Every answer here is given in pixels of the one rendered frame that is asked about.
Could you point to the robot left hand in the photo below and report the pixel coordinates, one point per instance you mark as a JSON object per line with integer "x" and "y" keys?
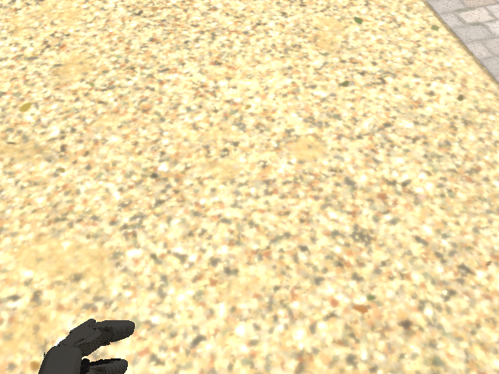
{"x": 66, "y": 357}

